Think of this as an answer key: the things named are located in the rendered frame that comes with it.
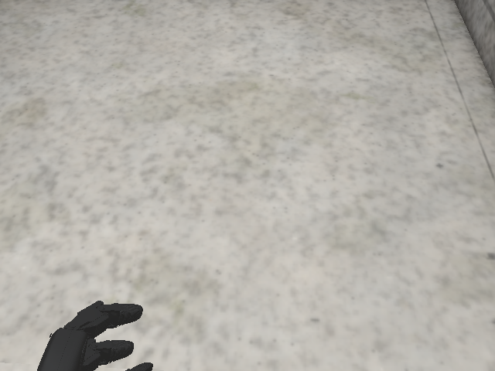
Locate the left robot hand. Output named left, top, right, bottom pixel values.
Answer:
left=37, top=301, right=153, bottom=371

